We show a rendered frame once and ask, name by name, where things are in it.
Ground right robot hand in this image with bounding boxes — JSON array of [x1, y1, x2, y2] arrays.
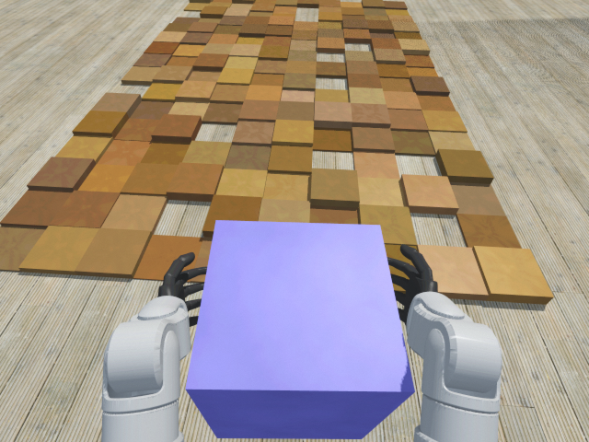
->
[[387, 244, 438, 325]]

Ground robot left forearm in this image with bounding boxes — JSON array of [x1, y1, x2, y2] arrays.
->
[[101, 296, 191, 442]]

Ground left robot hand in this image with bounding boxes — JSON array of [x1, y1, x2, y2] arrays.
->
[[157, 252, 207, 327]]

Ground carton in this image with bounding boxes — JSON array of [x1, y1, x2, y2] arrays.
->
[[185, 220, 415, 439]]

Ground robot right forearm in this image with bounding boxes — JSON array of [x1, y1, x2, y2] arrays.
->
[[406, 292, 502, 442]]

